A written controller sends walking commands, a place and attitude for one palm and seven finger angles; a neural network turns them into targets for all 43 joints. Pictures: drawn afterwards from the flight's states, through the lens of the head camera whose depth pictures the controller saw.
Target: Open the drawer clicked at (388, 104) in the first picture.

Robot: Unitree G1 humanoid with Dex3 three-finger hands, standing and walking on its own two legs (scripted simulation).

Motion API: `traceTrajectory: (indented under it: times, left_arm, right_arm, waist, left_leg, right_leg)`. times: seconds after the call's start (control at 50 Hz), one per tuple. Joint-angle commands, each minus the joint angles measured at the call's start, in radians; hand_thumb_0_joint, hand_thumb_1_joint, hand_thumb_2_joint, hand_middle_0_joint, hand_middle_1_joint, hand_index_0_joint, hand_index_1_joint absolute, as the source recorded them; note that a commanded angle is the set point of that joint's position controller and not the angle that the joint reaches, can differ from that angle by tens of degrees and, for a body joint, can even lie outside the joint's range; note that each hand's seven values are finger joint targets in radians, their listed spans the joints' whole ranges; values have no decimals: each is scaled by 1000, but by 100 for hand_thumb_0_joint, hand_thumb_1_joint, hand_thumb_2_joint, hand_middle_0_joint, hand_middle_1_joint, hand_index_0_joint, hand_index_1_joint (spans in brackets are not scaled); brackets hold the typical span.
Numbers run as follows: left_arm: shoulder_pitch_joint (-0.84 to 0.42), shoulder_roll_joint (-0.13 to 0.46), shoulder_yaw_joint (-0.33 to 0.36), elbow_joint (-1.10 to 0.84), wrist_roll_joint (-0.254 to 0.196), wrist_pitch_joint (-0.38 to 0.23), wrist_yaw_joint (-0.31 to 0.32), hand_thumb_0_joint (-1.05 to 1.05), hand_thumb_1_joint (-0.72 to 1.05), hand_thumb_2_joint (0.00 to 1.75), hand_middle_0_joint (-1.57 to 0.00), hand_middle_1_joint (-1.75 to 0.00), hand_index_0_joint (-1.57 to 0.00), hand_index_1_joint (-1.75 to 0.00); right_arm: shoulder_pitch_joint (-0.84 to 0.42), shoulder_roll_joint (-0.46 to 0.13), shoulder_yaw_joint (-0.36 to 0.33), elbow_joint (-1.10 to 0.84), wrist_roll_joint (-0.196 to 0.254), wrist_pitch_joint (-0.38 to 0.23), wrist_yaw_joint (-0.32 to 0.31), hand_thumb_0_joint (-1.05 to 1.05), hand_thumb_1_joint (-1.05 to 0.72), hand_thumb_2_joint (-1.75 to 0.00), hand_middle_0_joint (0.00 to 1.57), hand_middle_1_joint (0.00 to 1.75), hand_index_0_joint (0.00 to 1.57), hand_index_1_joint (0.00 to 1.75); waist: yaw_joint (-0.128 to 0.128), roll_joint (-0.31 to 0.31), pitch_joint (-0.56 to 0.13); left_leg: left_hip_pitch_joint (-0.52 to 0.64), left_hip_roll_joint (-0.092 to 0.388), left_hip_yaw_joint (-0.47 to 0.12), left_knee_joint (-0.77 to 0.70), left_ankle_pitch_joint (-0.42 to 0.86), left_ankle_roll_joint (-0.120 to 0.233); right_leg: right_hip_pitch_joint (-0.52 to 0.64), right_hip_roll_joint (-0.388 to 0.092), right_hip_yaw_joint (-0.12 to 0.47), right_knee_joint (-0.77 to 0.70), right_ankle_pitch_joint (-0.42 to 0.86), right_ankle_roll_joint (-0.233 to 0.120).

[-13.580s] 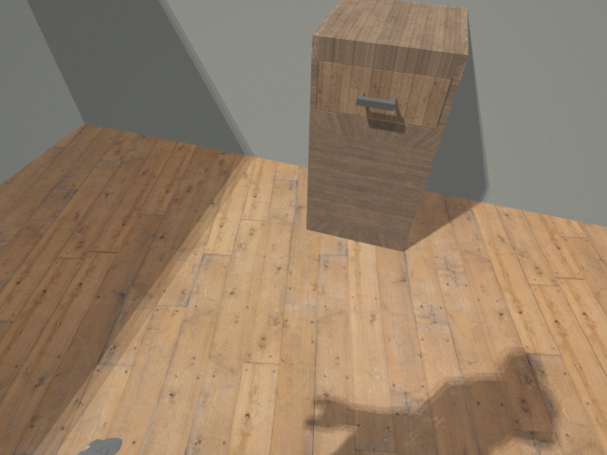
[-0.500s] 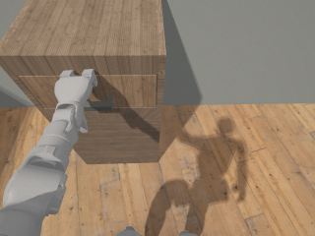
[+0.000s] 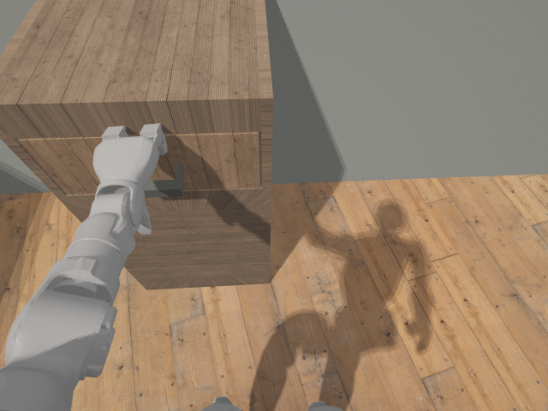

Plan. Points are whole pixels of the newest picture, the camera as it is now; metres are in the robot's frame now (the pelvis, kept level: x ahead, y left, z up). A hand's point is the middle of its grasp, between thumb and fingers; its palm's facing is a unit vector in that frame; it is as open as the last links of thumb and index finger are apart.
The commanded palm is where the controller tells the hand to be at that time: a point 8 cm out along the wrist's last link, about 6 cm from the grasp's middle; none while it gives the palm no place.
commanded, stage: lower the fingers behind the handle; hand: left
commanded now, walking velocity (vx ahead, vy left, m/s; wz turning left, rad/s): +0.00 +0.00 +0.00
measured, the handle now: (151, 179) +0.52 +0.20 -0.03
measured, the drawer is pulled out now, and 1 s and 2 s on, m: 0.00 0.00 0.00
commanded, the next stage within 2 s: close the thumb around the handle in 1.60 s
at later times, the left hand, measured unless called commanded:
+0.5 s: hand (143, 197) +0.47 +0.20 -0.01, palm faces -0.12 -0.02 -0.99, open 13.9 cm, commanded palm +0.46 +0.20 +0.04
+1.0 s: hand (150, 196) +0.48 +0.19 -0.03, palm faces -0.02 -0.03 -1.00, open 13.7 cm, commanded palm +0.46 +0.20 +0.01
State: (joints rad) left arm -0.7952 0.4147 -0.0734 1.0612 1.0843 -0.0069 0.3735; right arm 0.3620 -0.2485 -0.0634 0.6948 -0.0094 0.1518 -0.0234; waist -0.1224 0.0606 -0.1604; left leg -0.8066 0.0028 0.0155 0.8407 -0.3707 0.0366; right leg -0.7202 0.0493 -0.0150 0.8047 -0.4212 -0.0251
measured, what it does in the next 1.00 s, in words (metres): stands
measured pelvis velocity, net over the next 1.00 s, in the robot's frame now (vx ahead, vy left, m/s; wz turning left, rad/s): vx -0.02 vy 0.01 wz -0.01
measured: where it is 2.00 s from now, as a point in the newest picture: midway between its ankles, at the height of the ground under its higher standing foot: outside the picture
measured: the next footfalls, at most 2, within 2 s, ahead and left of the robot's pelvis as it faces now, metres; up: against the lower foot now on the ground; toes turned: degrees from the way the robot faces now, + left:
none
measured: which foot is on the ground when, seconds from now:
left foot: down 0.00-1.00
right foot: down 0.00-1.00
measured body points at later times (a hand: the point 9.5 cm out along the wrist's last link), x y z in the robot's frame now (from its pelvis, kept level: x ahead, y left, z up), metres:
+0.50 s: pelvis -0.01 -0.01 -0.01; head +0.09 -0.01 +0.43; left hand +0.47 +0.20 +0.04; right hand +0.00 -0.29 -0.13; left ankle +0.01 +0.10 -0.70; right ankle -0.03 -0.11 -0.70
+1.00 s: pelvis -0.02 +0.01 -0.03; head +0.09 +0.02 +0.41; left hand +0.47 +0.19 +0.03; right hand -0.02 -0.26 -0.15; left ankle +0.01 +0.10 -0.70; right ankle -0.03 -0.11 -0.70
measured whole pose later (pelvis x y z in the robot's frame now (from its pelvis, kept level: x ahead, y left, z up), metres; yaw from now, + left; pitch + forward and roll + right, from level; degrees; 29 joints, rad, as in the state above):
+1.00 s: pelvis -0.02 +0.01 -0.03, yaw +0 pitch +24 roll -3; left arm -0.91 0.41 -0.07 1.22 1.11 0.05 0.46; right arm 0.33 -0.23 -0.01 0.69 -0.02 0.13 -0.02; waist -0.17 0.06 -0.19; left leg -1.03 0.01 0.00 1.01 -0.40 0.05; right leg -0.93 0.05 -0.03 0.96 -0.45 -0.01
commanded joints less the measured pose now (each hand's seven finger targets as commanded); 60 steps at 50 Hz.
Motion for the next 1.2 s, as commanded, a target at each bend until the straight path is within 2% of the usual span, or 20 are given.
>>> traceTrajectory:
  times: [0.0, 0.12, 0.14, 0.2, 0.36, 0.44, 0.52, 0.58, 0.64, 0.66, 0.7, 0.72, 0.74, 0.8, 0.86, 0.9, 1.0, 1.04, 1.1, 1.18]
  left_arm:
    - [-486, 240, 57, -157, -4, 26, 29, 0, -50, 30, -30, -120, -30, -120]
    - [-487, 194, 2, -103, 1, 23, 3, 0, -50, 30, -30, -120, -30, -120]
    - [-444, 201, 18, -76, -1, 25, -1, 0, -50, 30, -30, -120, -30, -120]
    - [-462, 244, 39, -67, 3, 18, -8, 0, -50, 30, -30, -120, -30, -120]
    - [-413, 229, 27, -30, 13, 8, -10, 0, -50, 30, -30, -120, -30, -120]
    - [-459, 264, 50, -89, 8, -21, -12, 0, -50, 30, -30, -120, -30, -120]
    - [-538, 315, 91, -229, 17, -104, 13, 0, -50, 30, -30, -120, -30, -120]
    - [-508, 328, 119, -207, 35, -116, 63, 0, -50, 30, -30, -120, -30, -120]
    - [-487, 342, 144, -167, 43, -81, 115, 0, -50, 30, -30, -120, -30, -120]
    - [-473, 312, 126, -142, 40, -59, 125, 0, -50, 30, -30, -120, -30, -120]
    - [-488, 276, 101, -100, 34, -18, 132, 0, -50, 30, -30, -120, -30, -120]
    - [-480, 314, 129, -77, 38, 3, 139, 0, -50, 30, -30, -120, -30, -120]
    - [-493, 297, 109, -73, 37, 25, 143, 0, -50, 30, -30, -120, -30, -120]
    - [-516, 287, 92, -14, 32, 82, 137, 0, -50, 30, -30, -120, -30, -120]
    - [-515, 333, 97, 37, 38, 120, 116, 0, -50, 30, -30, -120, -30, -120]
    - [-528, 309, 74, 54, 32, 126, 93, 0, -50, 30, -30, -120, -30, -120]
    - [-489, 277, 50, 86, 30, 89, 46, 0, -50, 30, -30, -120, -30, -120]
    - [-446, 275, 49, 82, 33, 64, 35, 0, -50, 30, -30, -120, -30, -120]
    - [-462, 251, 38, 79, 34, 34, 33, 0, -50, 30, -30, -120, -30, -120]
    - [-524, 269, 57, -40, 40, -33, 50, 0, -50, 30, -30, -120, -30, -120]
  right_arm:
    - [107, -155, -47, -52, 3, -15, -17, 0, -90, -90, 20, 30, 20, 30]
    - [115, -152, -41, -46, 9, -24, -23, 0, -90, -90, 20, 30, 20, 30]
    - [119, -150, -41, -49, 8, -25, -23, 0, -90, -90, 20, 30, 20, 30]
    - [118, -152, -36, -50, 8, -28, -28, 0, -90, -90, 20, 30, 20, 30]
    - [123, -149, -32, -61, 7, -37, -25, 0, -90, -90, 20, 30, 20, 30]
    - [125, -148, -33, -68, 3, -49, -31, 0, -90, -90, 20, 30, 20, 30]
    - [130, -146, -41, -62, -11, -66, -36, 0, -90, -90, 20, 30, 20, 30]
    - [128, -148, -41, -46, -17, -71, -35, 0, -90, -90, 20, 30, 20, 30]
    - [132, -154, -42, -28, -24, -70, -25, 0, -90, -90, 20, 30, 20, 30]
    - [131, -153, -41, -28, -25, -68, -19, 0, -90, -90, 20, 30, 20, 30]
    - [140, -156, -43, -16, -27, -63, -10, 0, -90, -90, 20, 30, 20, 30]
    - [148, -165, -43, -12, -24, -55, -8, 0, -90, -90, 20, 30, 20, 30]
    - [147, -167, -41, -14, -24, -48, -6, 0, -90, -90, 20, 30, 20, 30]
    - [146, -171, -34, -8, -22, -34, -3, 0, -90, -90, 20, 30, 20, 30]
    - [136, -176, -21, -17, -14, -20, -11, 0, -90, -90, 20, 30, 20, 30]
    - [132, -172, -15, -24, -12, -18, -14, 0, -90, -90, 20, 30, 20, 30]
    - [121, -167, -8, -47, -11, -28, -26, 0, -90, -90, 20, 30, 20, 30]
    - [116, -167, -6, -66, -11, -33, -29, 0, -90, -90, 20, 30, 20, 30]
    - [116, -164, -9, -68, -13, -48, -30, 0, -90, -90, 20, 30, 20, 30]
    - [124, -171, -22, -68, -24, -71, -32, 0, -90, -90, 20, 30, 20, 30]
  waist:
    - [-30, -22, -376]
    - [-52, -42, -324]
    - [-40, -39, -307]
    - [-48, -65, -313]
    - [-44, -44, -300]
    - [-46, -31, -365]
    - [-38, 72, -495]
    - [-39, 69, -483]
    - [-30, 78, -487]
    - [-31, 86, -486]
    - [-52, 61, -488]
    - [-47, 38, -476]
    - [-51, 37, -480]
    - [-63, 15, -436]
    - [-62, -9, -394]
    - [-72, 3, -364]
    - [-75, -11, -318]
    - [-59, -5, -329]
    - [-74, -15, -318]
    - [-69, 59, -442]
  left_leg:
    - [343, -20, -13, -59, 349, 17]
    - [292, -23, -8, -54, 287, 23]
    - [280, -26, -4, -52, 284, 23]
    - [234, -28, -1, -36, 261, 27]
    - [174, -28, 2, 3, 226, 26]
    - [163, -25, -1, 33, 218, 31]
    - [224, -21, -21, 73, 259, 27]
    - [211, -14, -33, 97, 268, 24]
    - [200, -11, -36, 108, 296, 17]
    - [202, -13, -33, 108, 305, 14]
    - [209, -11, -35, 112, 336, 13]
    - [205, -8, -39, 108, 336, 12]
    - [205, -10, -38, 104, 333, 12]
    - [186, -12, -37, 91, 306, 15]
    - [135, -17, -28, 76, 237, 20]
    - [128, -16, -30, 69, 209, 21]
    - [84, -13, -36, 79, 138, 24]
    - [70, -14, -35, 91, 108, 22]
    - [44, -8, -46, 112, 69, 24]
    - [97, 5, -68, 155, 90, 18]
  right_leg:
    - [106, 21, 4, -116, 351, -8]
    - [73, 16, 12, -122, 317, -3]
    - [78, 17, 11, -122, 320, -6]
    - [89, 12, 21, -114, 321, -2]
    - [30, 14, 20, -81, 286, -1]
    - [29, 11, 30, -55, 286, 2]
    - [-21, 18, 28, -7, 283, -4]
    - [-84, 24, 12, 20, 255, -7]
    - [-107, 28, -1, 41, 261, -10]
    - [-109, 30, -6, 40, 267, -11]
    - [-114, 33, -14, 42, 290, -10]
    - [-118, 32, -18, 41, 286, -8]
    - [-111, 34, -17, 39, 287, -7]
    - [-112, 33, -20, 23, 269, -6]
    - [-95, 28, -12, 9, 228, -2]
    - [-111, 27, -14, 6, 197, -5]
    - [-163, 24, -17, 22, 128, -6]
    - [-180, 24, -17, 37, 100, -8]
    - [-236, 21, -21, 61, 63, -8]
    - [-299, 21, -24, 116, 63, -12]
